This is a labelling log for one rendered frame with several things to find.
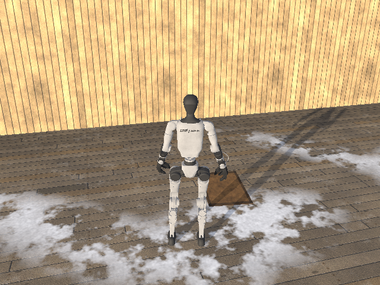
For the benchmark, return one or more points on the left robot hand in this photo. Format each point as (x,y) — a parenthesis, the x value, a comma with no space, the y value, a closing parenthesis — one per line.
(165,165)

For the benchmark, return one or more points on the robot right shin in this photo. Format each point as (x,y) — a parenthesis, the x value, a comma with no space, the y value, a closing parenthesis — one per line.
(202,218)

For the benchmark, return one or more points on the left robot upper arm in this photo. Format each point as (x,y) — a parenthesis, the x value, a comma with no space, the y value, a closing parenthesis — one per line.
(171,125)

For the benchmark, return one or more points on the right robot upper arm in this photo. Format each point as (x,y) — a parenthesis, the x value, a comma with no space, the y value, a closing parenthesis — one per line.
(209,126)

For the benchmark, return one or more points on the right robot hand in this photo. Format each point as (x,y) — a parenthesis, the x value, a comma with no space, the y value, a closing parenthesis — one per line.
(223,172)

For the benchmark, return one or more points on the right robot forearm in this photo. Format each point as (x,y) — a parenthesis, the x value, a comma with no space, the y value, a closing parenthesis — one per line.
(220,158)

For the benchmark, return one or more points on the robot right foot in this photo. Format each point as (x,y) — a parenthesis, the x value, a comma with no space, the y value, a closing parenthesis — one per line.
(201,241)

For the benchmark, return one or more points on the left robot forearm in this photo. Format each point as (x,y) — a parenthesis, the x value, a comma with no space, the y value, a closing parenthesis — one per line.
(162,156)

